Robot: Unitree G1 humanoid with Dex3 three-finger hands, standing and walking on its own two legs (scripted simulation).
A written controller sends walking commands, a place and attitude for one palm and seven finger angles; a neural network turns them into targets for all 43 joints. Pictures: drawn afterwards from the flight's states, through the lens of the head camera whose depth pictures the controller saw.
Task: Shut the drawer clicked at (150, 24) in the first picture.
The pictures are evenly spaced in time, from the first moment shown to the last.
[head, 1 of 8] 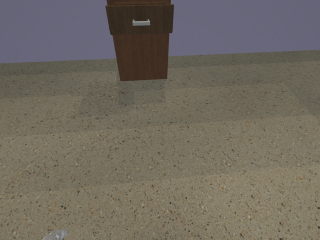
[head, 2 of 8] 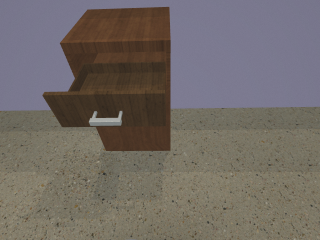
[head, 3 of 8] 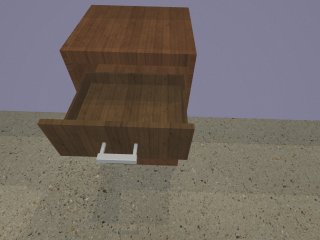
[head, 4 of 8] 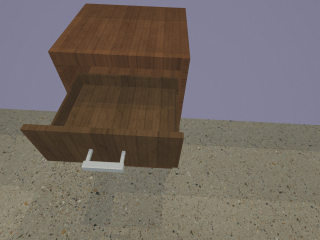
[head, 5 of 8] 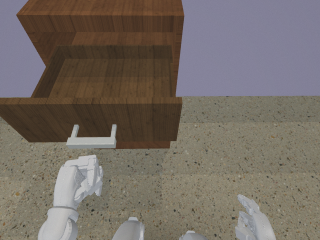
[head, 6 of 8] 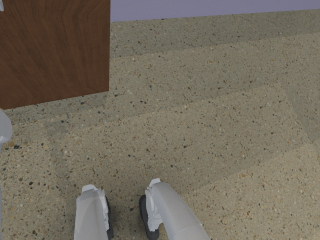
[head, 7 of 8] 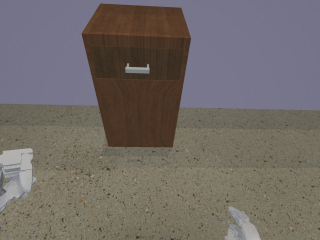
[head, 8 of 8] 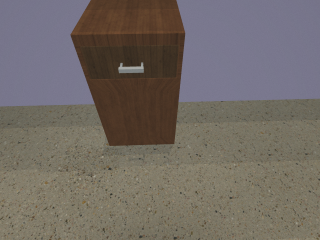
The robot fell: no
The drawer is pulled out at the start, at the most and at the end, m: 0.30 0.30 0.00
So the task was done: yes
